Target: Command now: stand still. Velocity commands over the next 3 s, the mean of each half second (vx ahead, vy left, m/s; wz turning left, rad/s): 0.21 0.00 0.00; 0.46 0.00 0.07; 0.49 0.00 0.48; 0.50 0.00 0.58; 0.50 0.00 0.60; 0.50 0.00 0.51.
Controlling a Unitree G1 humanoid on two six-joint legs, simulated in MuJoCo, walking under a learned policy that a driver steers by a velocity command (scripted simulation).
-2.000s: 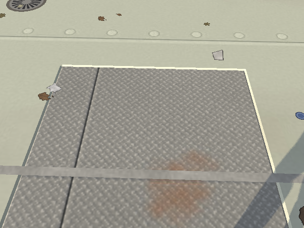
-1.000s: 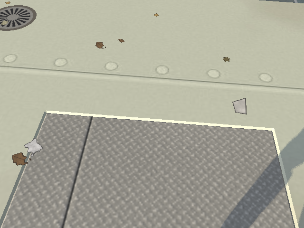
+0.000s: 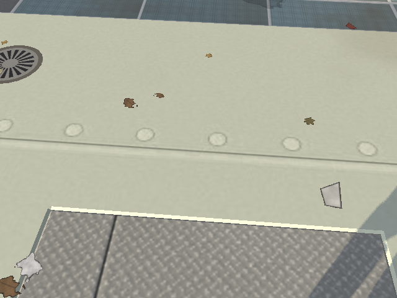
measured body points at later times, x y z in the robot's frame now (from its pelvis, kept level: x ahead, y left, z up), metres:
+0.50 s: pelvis +0.11 -0.04 +0.01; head +0.11 -0.05 +0.45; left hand +0.10 +0.22 -0.14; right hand +0.17 -0.30 -0.14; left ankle +0.06 +0.10 -0.64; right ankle +0.07 -0.12 -0.74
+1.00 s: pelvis +0.38 +0.03 +0.00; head +0.41 +0.04 +0.45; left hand +0.41 +0.30 -0.14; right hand +0.48 -0.23 -0.13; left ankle +0.44 +0.11 -0.74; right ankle +0.28 -0.12 -0.63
